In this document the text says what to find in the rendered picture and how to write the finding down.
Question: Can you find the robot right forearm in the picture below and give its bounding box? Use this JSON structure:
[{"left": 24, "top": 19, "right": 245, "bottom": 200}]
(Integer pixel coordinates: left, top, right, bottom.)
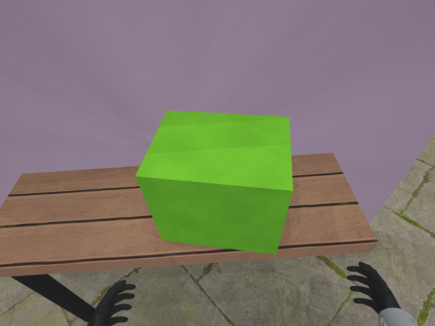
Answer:
[{"left": 379, "top": 308, "right": 418, "bottom": 326}]

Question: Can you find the carton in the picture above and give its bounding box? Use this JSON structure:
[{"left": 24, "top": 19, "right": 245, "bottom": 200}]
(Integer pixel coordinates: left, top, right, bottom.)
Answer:
[{"left": 135, "top": 111, "right": 293, "bottom": 255}]

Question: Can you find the robot right hand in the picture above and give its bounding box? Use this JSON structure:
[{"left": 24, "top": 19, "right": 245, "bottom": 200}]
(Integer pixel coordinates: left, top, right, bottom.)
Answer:
[{"left": 347, "top": 262, "right": 401, "bottom": 314}]

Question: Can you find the table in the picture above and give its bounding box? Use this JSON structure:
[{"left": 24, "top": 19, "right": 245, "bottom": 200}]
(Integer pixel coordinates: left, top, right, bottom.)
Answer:
[{"left": 0, "top": 153, "right": 378, "bottom": 322}]

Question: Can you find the robot left hand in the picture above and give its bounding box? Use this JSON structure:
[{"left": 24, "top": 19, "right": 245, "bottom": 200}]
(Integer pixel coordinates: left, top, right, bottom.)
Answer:
[{"left": 87, "top": 280, "right": 136, "bottom": 326}]

